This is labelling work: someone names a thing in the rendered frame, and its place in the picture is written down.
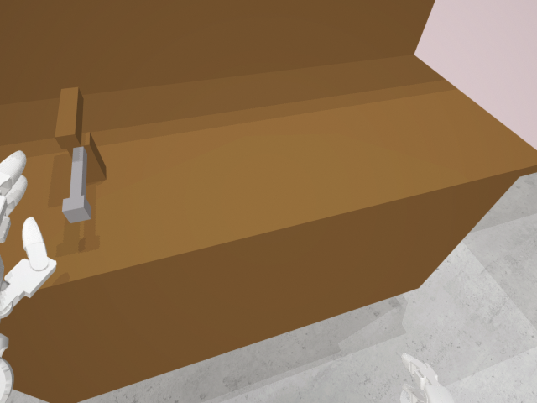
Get right robot hand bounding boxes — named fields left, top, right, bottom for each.
left=399, top=353, right=454, bottom=403

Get counter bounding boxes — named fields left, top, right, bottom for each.
left=0, top=0, right=537, bottom=403

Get left robot hand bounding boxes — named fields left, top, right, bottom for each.
left=0, top=150, right=56, bottom=321

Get tap lever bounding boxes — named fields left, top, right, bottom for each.
left=62, top=146, right=91, bottom=223

